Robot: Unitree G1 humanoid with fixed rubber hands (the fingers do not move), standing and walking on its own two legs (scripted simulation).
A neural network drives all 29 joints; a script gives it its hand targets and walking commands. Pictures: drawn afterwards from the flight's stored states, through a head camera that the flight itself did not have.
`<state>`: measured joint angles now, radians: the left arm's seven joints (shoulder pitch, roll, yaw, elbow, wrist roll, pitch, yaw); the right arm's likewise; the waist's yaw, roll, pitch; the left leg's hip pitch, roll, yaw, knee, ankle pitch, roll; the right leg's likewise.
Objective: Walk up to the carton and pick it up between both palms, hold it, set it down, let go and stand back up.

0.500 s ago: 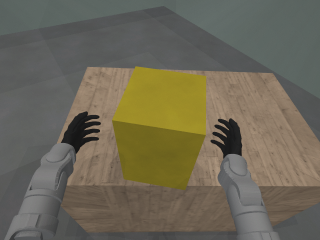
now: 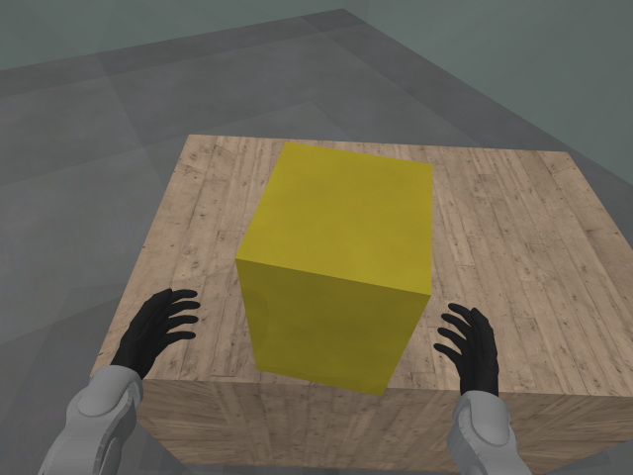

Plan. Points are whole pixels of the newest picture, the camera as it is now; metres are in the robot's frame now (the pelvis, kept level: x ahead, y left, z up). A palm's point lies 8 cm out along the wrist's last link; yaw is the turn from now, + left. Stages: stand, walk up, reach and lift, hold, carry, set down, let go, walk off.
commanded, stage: set down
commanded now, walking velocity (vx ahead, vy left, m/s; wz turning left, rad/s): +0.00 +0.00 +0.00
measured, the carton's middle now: (336, 276) +0.39 -0.03 +0.01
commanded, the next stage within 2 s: let go in 1.98 s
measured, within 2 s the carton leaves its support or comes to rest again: neither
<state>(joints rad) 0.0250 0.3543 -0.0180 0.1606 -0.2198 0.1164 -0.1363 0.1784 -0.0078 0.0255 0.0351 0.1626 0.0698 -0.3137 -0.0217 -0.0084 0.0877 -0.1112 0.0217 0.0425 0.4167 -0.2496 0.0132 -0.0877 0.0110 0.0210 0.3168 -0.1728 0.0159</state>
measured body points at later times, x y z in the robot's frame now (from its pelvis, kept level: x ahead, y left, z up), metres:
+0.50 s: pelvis -0.01 +0.00 +0.00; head +0.01 +0.01 +0.44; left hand +0.19 +0.22 -0.02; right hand +0.18 -0.18 -0.02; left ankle -0.01 +0.10 -0.75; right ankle +0.00 -0.14 -0.75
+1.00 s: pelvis -0.01 +0.00 +0.00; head -0.02 +0.01 +0.45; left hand +0.18 +0.22 -0.05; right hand +0.18 -0.20 -0.05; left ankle -0.01 +0.10 -0.75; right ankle +0.00 -0.14 -0.75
